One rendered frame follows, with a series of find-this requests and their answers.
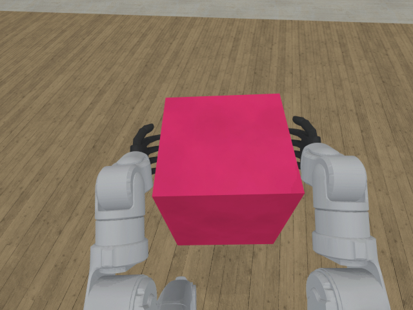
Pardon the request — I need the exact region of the robot left upper arm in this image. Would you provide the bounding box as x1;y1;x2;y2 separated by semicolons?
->
85;274;157;310

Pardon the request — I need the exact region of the robot left forearm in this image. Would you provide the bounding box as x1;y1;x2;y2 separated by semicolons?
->
83;151;153;310

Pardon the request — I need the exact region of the robot right upper arm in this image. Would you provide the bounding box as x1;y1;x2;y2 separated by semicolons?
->
306;268;390;310

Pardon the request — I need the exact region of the left robot thigh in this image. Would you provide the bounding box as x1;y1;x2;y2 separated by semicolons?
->
157;280;197;310

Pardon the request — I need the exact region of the left robot hand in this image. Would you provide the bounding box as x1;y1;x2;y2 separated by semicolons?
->
130;123;160;175

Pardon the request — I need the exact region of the carton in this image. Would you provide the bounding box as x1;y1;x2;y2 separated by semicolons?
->
152;94;305;245

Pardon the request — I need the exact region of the robot right forearm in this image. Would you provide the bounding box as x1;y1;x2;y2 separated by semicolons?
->
300;143;390;308

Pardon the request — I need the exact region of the right robot hand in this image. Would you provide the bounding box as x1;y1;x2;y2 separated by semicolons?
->
288;116;321;170

